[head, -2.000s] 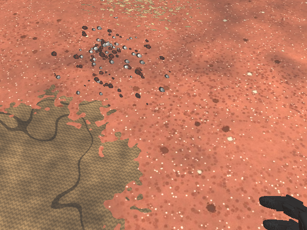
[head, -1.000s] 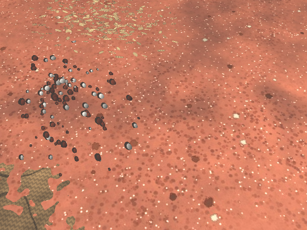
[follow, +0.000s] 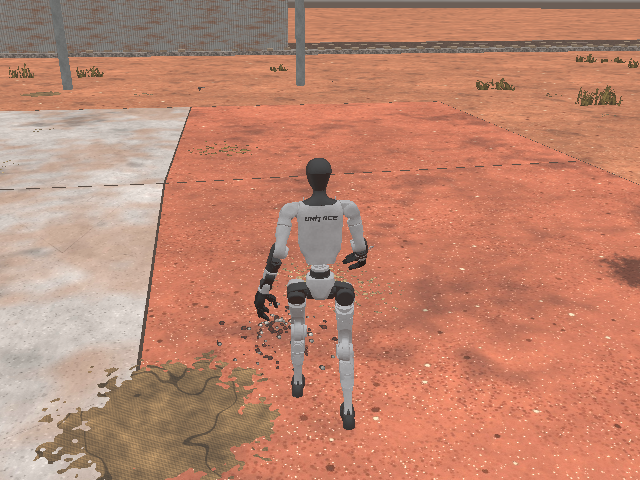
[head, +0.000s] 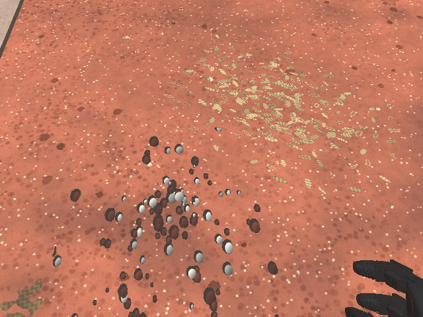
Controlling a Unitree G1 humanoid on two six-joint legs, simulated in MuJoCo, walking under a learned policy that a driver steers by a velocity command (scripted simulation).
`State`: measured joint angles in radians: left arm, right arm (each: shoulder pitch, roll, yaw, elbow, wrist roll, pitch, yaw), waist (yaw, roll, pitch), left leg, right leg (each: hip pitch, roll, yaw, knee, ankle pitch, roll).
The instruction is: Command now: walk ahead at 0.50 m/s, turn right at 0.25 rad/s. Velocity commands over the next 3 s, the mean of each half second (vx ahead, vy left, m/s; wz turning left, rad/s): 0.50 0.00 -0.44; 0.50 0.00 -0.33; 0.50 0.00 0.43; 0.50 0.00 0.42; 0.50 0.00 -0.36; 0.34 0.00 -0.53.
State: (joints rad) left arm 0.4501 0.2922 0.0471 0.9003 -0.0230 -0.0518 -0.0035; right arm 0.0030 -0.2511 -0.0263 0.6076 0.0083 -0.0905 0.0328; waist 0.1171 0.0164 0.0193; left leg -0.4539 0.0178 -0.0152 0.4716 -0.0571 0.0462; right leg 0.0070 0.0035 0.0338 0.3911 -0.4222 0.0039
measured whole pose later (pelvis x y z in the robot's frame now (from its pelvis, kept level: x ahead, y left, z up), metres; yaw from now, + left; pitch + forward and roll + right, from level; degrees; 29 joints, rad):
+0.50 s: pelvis +0.25 -0.04 -0.01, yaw -16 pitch +2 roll +3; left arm 0.07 0.28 0.05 0.67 -0.02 -0.02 -0.06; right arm 0.33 -0.30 -0.09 0.85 0.02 -0.05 -0.01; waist -0.07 -0.02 0.04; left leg 0.09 0.05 0.27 0.37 -0.44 -0.06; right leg -0.53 -0.04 -0.05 0.60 -0.13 -0.09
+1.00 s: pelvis +0.53 -0.13 +0.00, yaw -24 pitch +2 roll -1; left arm 0.34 0.30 0.06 0.78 -0.01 -0.05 0.01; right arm 0.08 -0.27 -0.03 0.72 0.01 -0.10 0.05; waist 0.06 0.03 0.01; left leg -0.54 0.02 0.01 0.52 -0.01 0.04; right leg 0.05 0.08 0.07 0.32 -0.39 -0.05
